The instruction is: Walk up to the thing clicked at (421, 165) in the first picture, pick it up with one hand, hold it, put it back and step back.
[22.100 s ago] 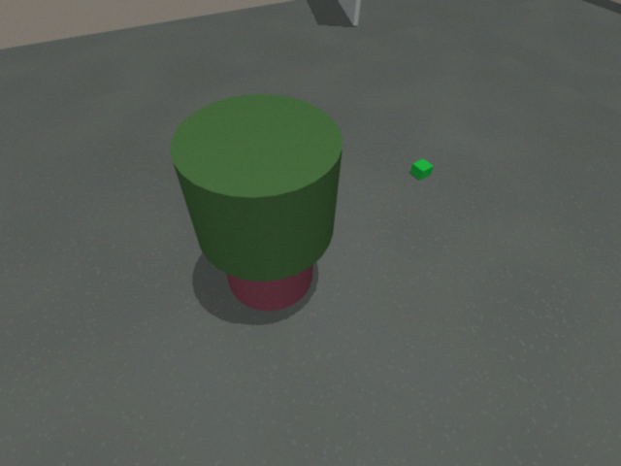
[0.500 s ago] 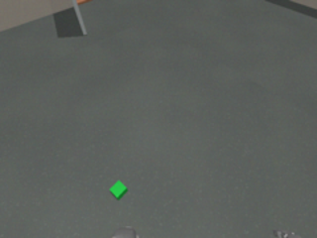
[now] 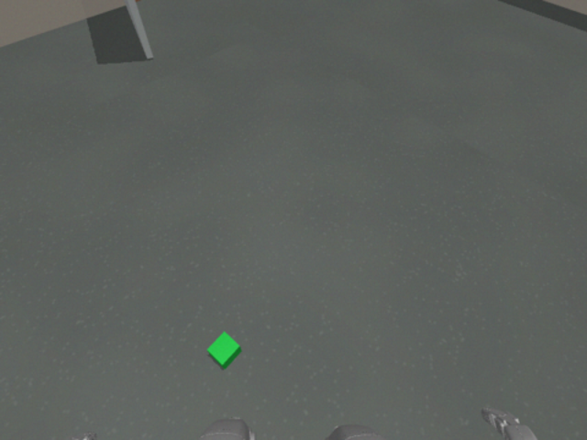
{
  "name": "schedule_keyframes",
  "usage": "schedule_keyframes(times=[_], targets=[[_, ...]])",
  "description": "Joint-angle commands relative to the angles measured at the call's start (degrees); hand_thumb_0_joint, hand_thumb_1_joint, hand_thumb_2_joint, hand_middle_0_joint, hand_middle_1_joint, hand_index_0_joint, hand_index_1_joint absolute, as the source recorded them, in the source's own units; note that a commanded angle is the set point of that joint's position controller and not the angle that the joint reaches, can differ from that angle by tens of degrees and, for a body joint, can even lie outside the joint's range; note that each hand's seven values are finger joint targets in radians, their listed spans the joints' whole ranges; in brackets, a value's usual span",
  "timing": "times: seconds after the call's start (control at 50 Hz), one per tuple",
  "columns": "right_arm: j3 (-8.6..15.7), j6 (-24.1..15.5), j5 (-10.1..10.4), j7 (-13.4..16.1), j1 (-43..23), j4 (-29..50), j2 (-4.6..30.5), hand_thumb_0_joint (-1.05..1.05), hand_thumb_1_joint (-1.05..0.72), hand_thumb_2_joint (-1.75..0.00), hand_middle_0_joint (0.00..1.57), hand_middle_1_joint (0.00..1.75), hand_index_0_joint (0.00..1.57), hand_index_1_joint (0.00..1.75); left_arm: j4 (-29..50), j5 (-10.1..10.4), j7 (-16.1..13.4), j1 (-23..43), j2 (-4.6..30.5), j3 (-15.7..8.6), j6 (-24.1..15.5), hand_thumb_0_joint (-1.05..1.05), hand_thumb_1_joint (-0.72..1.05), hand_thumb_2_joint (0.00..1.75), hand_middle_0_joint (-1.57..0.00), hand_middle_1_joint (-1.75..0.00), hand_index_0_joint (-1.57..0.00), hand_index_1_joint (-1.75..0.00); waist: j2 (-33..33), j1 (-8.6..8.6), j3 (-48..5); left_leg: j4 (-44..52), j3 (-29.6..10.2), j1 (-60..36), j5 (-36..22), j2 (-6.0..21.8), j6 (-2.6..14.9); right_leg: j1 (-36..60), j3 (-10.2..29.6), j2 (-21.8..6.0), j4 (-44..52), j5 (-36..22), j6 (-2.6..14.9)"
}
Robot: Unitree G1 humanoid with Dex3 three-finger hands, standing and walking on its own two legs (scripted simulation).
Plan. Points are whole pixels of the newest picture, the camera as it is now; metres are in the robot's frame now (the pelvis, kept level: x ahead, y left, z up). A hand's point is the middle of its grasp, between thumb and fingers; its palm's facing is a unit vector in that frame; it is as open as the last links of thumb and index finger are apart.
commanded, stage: walk up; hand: left
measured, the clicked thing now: (224, 350) +0.42 +0.21 -0.72
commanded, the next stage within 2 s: stand in 1.46 s
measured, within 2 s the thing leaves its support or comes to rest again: neither
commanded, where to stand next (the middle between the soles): +0.04 -0.02 m, yaw +0 degrees
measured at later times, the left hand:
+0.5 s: hand out of the picture +0.08 +0.23 -0.13, palm faces -0.04 -0.93 -0.35, open 7.4 cm
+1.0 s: hand out of the picture +0.08 +0.23 -0.13, palm faces -0.01 -0.95 -0.32, open 7.4 cm
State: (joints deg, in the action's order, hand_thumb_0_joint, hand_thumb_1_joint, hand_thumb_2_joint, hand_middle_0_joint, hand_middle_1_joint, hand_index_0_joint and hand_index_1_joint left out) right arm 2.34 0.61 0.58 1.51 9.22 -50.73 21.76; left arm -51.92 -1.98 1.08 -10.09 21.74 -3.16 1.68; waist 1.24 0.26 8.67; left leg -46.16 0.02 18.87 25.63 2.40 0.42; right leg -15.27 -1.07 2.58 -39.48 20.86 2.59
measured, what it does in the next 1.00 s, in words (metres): stands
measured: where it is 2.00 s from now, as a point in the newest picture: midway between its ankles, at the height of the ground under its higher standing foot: outside the picture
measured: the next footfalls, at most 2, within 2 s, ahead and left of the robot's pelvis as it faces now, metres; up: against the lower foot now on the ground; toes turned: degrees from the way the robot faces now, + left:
none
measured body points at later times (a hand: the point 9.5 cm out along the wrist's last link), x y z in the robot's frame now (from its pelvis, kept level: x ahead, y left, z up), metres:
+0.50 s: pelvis -0.02 -0.03 +0.01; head -0.01 -0.02 +0.46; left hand +0.08 +0.28 -0.11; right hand +0.05 -0.34 -0.11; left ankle -0.01 +0.11 -0.72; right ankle -0.01 -0.15 -0.72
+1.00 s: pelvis -0.01 -0.02 +0.03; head -0.02 -0.01 +0.48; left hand +0.08 +0.28 -0.10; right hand +0.06 -0.32 -0.10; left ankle -0.01 +0.11 -0.72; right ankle -0.01 -0.15 -0.72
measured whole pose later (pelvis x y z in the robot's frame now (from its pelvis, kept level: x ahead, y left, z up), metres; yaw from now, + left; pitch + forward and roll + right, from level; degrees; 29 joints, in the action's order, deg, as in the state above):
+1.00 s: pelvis -0.01 -0.02 +0.03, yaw -1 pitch -3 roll +0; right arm 0.2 -1.0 -0.2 -0.5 6.6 -64.7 20.3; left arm -65.3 -0.1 0.7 -4.1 20.1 -0.9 0.1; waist -0.7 -0.3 2.5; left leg -20.4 0.8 6.5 10.9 1.8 -1.1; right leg -6.3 1.2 -0.8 -19.9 10.6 -1.1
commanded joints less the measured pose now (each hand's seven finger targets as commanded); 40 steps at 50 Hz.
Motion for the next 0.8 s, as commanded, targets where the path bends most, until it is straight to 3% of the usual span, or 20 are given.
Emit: schedule_keyframes(times=[0.0, 0.04, 0.08, 0.12, 0.14, 0.16, 0.18, 0.2, 0.22, 0.24, 0.28, 0.32, 0.34, 0.36, 0.38, 0.4, 0.44, 0.5, 0.58, 0.78], targets=[[2.97, -1.42, 0.26, 1.36, -0.12, 3.95, 11.56, 0.0, -0.9, -0.9, 0.2, 0.3, 0.2, 0.3, 6.61, -0.06, -0.8, 0.06, 14.24, -3.52, -1.9, 0.0, 0.9, 0.9, -0.2, -0.3, -0.2, -0.3, -7.97, 1.32, -6.69, -11.36, -3.48, 3.65, 11.13, -3.26, 1.01, 3.26, 19.77, -18.34, 13.77, -35.12, 14.32], [2.58, -2.12, 0.16, 1.24, 1.37, 3.18, 10.68, 0.0, -0.9, -0.9, 0.2, 0.3, 0.2, 0.3, 6.83, -0.36, -1.29, -0.2, 13.84, -3.46, -1.84, 0.0, 0.9, 0.9, -0.2, -0.3, -0.2, -0.3, -10.17, 1.06, -7.39, -5.05, -1.92, 4.23, 6.28, -2.06, 0.47, 6.6, 15.88, -15.96, 12.53, -37.7, 11.81], [2.34, -2.54, -0.42, 0.89, 2.83, 2.11, 10.45, 0.0, -0.9, -0.9, 0.2, 0.3, 0.2, 0.3, 7.43, -0.3, -1.27, -0.08, 13.3, -3.12, -1.73, 0.0, 0.9, 0.9, -0.2, -0.3, -0.2, -0.3, -8.95, 0.94, -9.41, 3.44, 0.04, 1.16, 3.4, -2.04, 0.15, 8.15, 13.97, -14.73, 10.92, -36.26, 10.69], [2.53, -3.15, -1.09, 0.74, 4.89, 0.98, 9.89, 0.0, -0.9, -0.9, 0.2, 0.3, 0.2, 0.3, 7.93, 0.57, -0.89, 1.43, 12.68, -2.66, -1.2, 0.0, 0.9, 0.9, -0.2, -0.3, -0.2, -0.3, -6.91, -0.76, -10.93, 17.3, 1.26, -6.86, -7.76, -2.94, 0.65, 5.36, 11.32, -12.81, 7.05, -31.28, 7.88], [2.92, -3.48, -1.49, 0.87, 6.1, 0.39, 10.1, 0.0, -0.9, -0.9, 0.2, 0.3, 0.2, 0.3, 8.15, 1.03, -0.72, 2.9, 12.29, -2.4, -0.94, 0.0, 0.9, 0.9, -0.2, -0.3, -0.2, -0.3, -5.79, -1.83, -11.58, 22.98, -0.34, -12.24, -15.46, -1.57, 1.31, 2.0, 10.56, -12.09, 5.54, -27.37, 5.98], [3.34, -4.04, -2.5, 1.15, 6.19, 0.84, 12.36, 0.0, -0.9, -0.9, 0.2, 0.3, 0.2, 0.3, 8.76, 1.54, -0.46, 3.12, 9.83, -1.51, -0.78, 0.0, 0.9, 0.9, -0.2, -0.3, -0.2, -0.3, -1.48, -2.08, -12.68, 27.02, -11.87, -17.07, -17.11, 5.94, 4.06, -4.48, 9.8, -9.44, 2.12, -19.64, 2.39], [3.9, -4.59, -2.54, 1.06, 2.03, 2.37, 16.79, 0.0, -0.9, -0.9, 0.2, 0.3, 0.2, 0.3, 7.85, 1.83, -0.16, 0.92, 8.14, -1.24, -0.22, 0.0, 0.9, 0.9, -0.2, -0.3, -0.2, -0.3, 6.85, 0.46, -10.09, 28.37, -25.42, -14.4, -16.71, 16.53, 9.86, -8.98, 6.01, -2.79, -0.85, -1.61, -0.7], [4.41, -4.66, -1.95, 0.82, 1.21, 2.35, 18.45, 0.0, -0.9, -0.9, 0.2, 0.3, 0.2, 0.3, 6.46, 1.06, -0.76, 2.52, 12.66, -2.76, 0.14, 0.0, 0.9, 0.9, -0.2, -0.3, -0.2, -0.3, 6.62, -1.15, -8.72, 26.23, -26.23, -8.0, -22.52, 20.8, 15.05, -4.35, 6.42, -4.1, -7.83, 12.27, -0.93], [4.05, -5.0, -2.05, 0.84, 1.61, 2.21, 17.13, 0.0, -0.9, -0.9, 0.2, 0.3, 0.2, 0.3, 6.62, 1.1, -0.63, 2.82, 12.3, -2.76, -0.02, 0.0, 0.9, 0.9, -0.2, -0.3, -0.2, -0.3, 5.12, -0.71, -8.35, 24.56, -23.43, -9.09, -28.23, 19.43, 15.19, -4.89, 7.85, -4.0, -9.4, 13.41, -0.57], [3.33, -5.18, -1.87, 1.02, 1.16, 2.31, 16.12, 0.0, -0.9, -0.9, 0.2, 0.3, 0.2, 0.3, 6.06, 1.38, -0.43, 2.74, 11.55, -2.9, -0.27, 0.0, 0.9, 0.9, -0.2, -0.3, -0.2, -0.3, 5.58, -0.21, -7.95, 23.19, -19.59, -9.85, -33.01, 17.23, 14.45, -5.39, 8.17, -3.59, -9.48, 12.46, -0.39], [2.8, -5.17, -1.88, 0.83, -0.31, 2.53, 15.03, 0.0, -0.9, -0.9, 0.2, 0.3, 0.2, 0.3, 4.66, 1.87, -0.28, 1.54, 11.13, -2.59, -0.99, 0.0, 0.9, 0.9, -0.2, -0.3, -0.2, -0.3, 7.69, 0.61, -8.11, 21.62, -13.14, -9.16, -36.05, 13.6, 10.78, -3.16, 5.32, -4.53, -3.04, 7.53, -0.5], [2.35, -4.2, -1.67, 0.12, -2.05, 2.17, 14.63, 0.0, -0.9, -0.9, 0.2, 0.3, 0.2, 0.3, 2.41, 1.62, -0.12, 0.33, 9.4, -2.31, -1.95, 0.0, 0.9, 0.9, -0.2, -0.3, -0.2, -0.3, 8.19, 1.54, -9.52, 17.76, -7.05, -7.84, -32.35, 8.15, 6.23, 4.82, 1.68, -2.94, 11.9, -3.15, -0.44], [2.14, -3.58, -1.33, -0.1, -2.51, 2.27, 13.96, 0.0, -0.9, -0.9, 0.2, 0.3, 0.2, 0.3, 1.22, 1.35, -0.4, -0.35, 9.79, -2.31, -2.32, 0.0, 0.9, 0.9, -0.2, -0.3, -0.2, -0.3, 7.3, 1.68, -9.96, 16.57, -5.24, -5.09, -29.22, 6.74, 4.33, 9.29, 2.06, -2.99, 14.61, -10.22, -0.12], [1.58, -3.2, -0.82, -0.23, -1.71, 2.35, 12.6, 0.0, -0.9, -0.9, 0.2, 0.3, 0.2, 0.3, 0.84, 1.07, -0.79, -0.2, 11.57, -2.45, -2.78, 0.0, 0.9, 0.9, -0.2, -0.3, -0.2, -0.3, 4.66, 1.24, -10.67, 15.81, -4.16, -1.54, -24.9, 5.27, 2.56, 13.29, 5.17, -5.01, 14.3, -15.84, 0.56], [0.95, -2.95, -0.38, -0.56, -0.33, 2.1, 10.32, 0.0, -0.9, -0.9, 0.2, 0.3, 0.2, 0.3, 1.39, 1.01, -1.0, 1.59, 13.29, -2.41, -3.39, 0.0, 0.9, 0.9, -0.2, -0.3, -0.2, -0.3, -0.52, 0.11, -10.88, 15.71, -3.44, 1.94, -15.85, 2.48, 0.47, 13.25, 14.3, -11.2, 16.4, -13.62, 2.75], [1.19, -2.49, -0.53, -0.52, 0.14, 0.57, 10.54, 0.0, -0.9, -0.9, 0.2, 0.3, 0.2, 0.3, 0.9, 1.37, -0.74, 4.13, 15.22, -2.43, -3.37, 0.0, 0.9, 0.9, -0.2, -0.3, -0.2, -0.3, -3.26, -1.3, -10.23, 14.56, -1.89, -5.38, -5.05, 0.68, -0.06, 4.13, 17.6, -15.48, 17.82, -6.83, 5.78], [1.41, -2.44, -1.12, -0.98, -0.8, -1.22, 11.01, 0.0, -0.9, -0.9, 0.2, 0.3, 0.2, 0.3, 0.55, 1.65, -0.54, 7.02, 13.32, -1.45, -3.27, 0.0, 0.9, 0.9, -0.2, -0.3, -0.2, -0.3, -2.69, -1.72, -7.14, 18.66, -2.7, -8.69, -5.61, 0.9, 0.4, -1.12, 14.59, -13.39, 19.39, -2.35, 3.72], [0.83, -2.83, -1.0, -1.54, -2.09, -2.8, 10.97, 0.0, -0.9, -0.9, 0.2, 0.3, 0.2, 0.3, -1.65, 1.62, -0.59, 7.14, 12.18, -1.01, -3.35, 0.0, 0.9, 0.9, -0.2, -0.3, -0.2, -0.3, -6.0, -0.7, -5.59, 22.48, -4.05, -8.78, -10.69, 2.88, 1.5, 0.19, 10.4, -9.98, 20.68, -4.01, 0.87], [0.48, -2.92, -0.89, -1.61, -1.94, -5.27, 11.0, 0.0, -0.9, -0.9, 0.2, 0.3, 0.2, 0.3, -3.82, 1.82, -0.74, 8.25, 11.99, -0.96, -3.61, 0.0, 0.9, 0.9, -0.2, -0.3, -0.2, -0.3, -5.96, -0.71, -7.56, 24.48, -3.3, -10.07, -14.39, 2.85, 0.59, 4.48, 10.02, -10.2, 22.14, -9.03, 0.31], [0.2, -3.1, -1.04, -1.2, -4.21, -9.2, 11.0, 0.0, -0.9, -0.9, 0.2, 0.3, 0.2, 0.3, -7.9, 2.08, -0.97, 8.8, 10.4, -0.43, -3.39, 0.0, 0.9, 0.9, -0.2, -0.3, -0.2, -0.3, -1.85, -0.12, -9.99, 28.23, -3.8, -11.58, -20.15, 4.54, 0.63, 8.52, 6.91, -9.16, 22.52, -15.56, -0.64]])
